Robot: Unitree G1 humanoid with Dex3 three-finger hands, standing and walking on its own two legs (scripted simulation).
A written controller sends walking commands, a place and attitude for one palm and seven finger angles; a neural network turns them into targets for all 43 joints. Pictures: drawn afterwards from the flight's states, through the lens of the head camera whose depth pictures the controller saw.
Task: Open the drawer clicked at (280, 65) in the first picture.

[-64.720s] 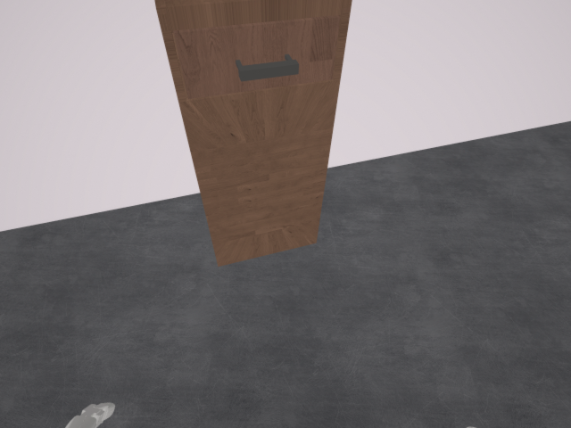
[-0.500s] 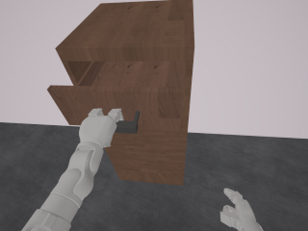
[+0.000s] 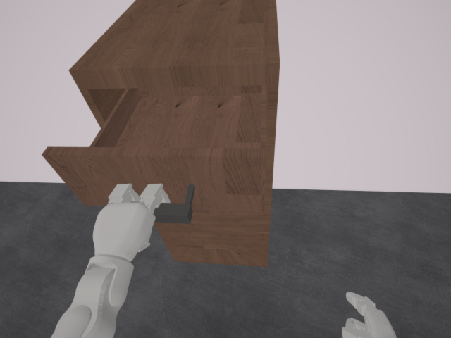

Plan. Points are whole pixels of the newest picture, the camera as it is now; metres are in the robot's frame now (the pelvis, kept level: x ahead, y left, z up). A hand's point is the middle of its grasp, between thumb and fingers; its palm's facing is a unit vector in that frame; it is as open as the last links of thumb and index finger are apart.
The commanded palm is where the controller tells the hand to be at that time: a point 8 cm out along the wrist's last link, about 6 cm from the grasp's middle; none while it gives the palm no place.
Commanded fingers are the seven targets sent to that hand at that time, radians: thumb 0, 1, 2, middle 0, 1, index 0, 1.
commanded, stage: pull the drawer open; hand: left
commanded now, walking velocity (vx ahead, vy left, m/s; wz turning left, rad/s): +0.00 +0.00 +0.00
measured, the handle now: (154, 200) +0.32 +0.17 +0.09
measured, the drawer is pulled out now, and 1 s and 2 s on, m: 0.20 0.26 0.26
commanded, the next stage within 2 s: open the thumb to release the handle in 1.12 s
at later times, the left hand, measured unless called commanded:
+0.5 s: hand (141, 236) +0.26 +0.18 +0.07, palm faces +0.03 -0.14 -0.99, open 6.1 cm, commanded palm +0.21 +0.18 +0.12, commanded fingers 0.00 0.90 0.90 -0.40 -1.35 -0.40 -1.35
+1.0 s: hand (130, 269) +0.21 +0.18 +0.07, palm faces +0.09 -0.13 -0.99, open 6.1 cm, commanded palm +0.18 +0.18 +0.12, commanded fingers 0.00 0.90 0.90 -0.40 -1.35 -0.40 -1.35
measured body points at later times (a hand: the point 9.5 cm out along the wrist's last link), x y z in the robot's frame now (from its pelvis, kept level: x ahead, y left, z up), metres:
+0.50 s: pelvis -0.02 -0.01 +0.00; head -0.01 -0.05 +0.45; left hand +0.25 +0.18 +0.12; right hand +0.20 -0.21 -0.10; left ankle +0.00 +0.13 -0.73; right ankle -0.05 -0.11 -0.73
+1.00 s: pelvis +0.00 +0.00 +0.00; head +0.01 -0.05 +0.44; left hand +0.19 +0.18 +0.12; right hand +0.23 -0.20 -0.11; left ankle +0.00 +0.13 -0.73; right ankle -0.05 -0.11 -0.73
